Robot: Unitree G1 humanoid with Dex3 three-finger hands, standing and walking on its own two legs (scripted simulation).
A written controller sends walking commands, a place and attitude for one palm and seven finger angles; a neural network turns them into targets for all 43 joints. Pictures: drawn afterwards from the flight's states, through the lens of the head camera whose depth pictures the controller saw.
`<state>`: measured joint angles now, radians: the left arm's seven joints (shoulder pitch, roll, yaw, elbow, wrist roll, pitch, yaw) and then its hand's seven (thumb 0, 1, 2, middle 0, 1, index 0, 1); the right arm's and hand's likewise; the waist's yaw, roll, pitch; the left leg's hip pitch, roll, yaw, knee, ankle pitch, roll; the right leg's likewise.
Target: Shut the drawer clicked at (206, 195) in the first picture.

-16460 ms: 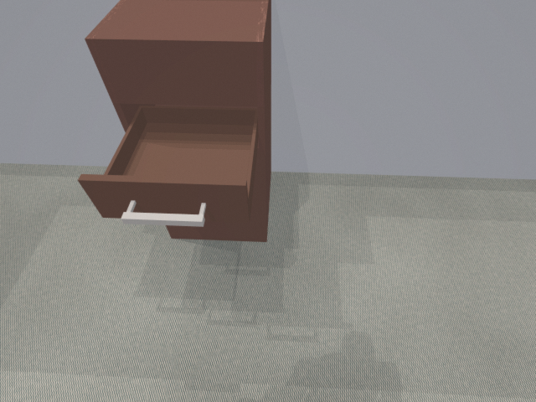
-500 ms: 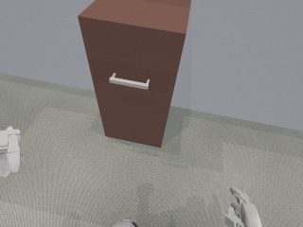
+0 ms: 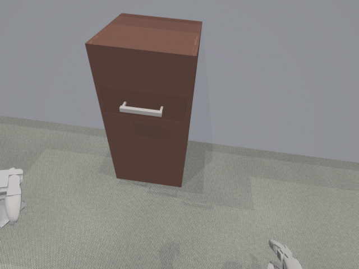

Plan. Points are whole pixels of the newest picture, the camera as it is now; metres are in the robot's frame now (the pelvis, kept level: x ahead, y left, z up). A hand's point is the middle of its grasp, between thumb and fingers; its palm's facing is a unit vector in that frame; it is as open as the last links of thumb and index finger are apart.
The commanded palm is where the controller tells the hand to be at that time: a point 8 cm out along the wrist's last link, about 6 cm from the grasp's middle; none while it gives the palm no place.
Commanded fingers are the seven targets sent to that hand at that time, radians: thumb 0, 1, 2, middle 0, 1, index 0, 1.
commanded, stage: stop stepping back and stand still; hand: left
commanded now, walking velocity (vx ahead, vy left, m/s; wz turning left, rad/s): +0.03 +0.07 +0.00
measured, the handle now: (142, 108) +0.81 +0.20 -0.12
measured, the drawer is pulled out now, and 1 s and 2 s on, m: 0.00 0.00 0.00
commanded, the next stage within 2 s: let the arm hang, fingers relaxed in 0.50 s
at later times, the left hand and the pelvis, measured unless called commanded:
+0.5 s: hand out of the picture +0.13 +0.27 +0.18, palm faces +0.40 -0.79 -0.46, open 3.2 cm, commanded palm +0.10 +0.29 +0.19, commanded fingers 0.00 0.90 0.90 -1.40 -1.60 -1.40 -1.60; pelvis -0.04 +0.01 +0.01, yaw -2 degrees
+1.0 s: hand out of the picture -0.06 +0.24 -0.17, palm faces +0.05 -0.98 -0.21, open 3.6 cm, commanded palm none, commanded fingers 0.00 0.90 0.90 -0.56 -0.69 -0.56 -0.69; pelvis -0.06 +0.04 +0.01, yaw +2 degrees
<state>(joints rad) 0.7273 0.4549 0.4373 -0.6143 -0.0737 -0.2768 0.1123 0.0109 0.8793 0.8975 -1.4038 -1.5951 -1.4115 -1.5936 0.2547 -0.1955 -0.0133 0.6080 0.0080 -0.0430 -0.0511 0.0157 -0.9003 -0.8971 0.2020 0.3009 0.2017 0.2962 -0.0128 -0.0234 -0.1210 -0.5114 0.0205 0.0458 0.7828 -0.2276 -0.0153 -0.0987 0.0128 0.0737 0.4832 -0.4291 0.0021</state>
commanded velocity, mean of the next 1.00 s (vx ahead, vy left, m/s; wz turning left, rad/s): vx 0.03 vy -0.01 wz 0.00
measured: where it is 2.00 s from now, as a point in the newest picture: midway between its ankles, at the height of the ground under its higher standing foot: outside the picture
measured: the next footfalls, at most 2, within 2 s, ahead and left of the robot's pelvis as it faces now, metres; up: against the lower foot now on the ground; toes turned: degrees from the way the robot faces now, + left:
left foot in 0.04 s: +0.03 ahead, +0.13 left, +0.00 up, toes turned +2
right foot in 0.32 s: +0.00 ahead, -0.10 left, +0.00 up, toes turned -3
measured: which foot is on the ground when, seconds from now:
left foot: up 0.00-0.02, down 0.04-1.00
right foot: down 0.00-0.14, up 0.16-0.30, down 0.32-1.00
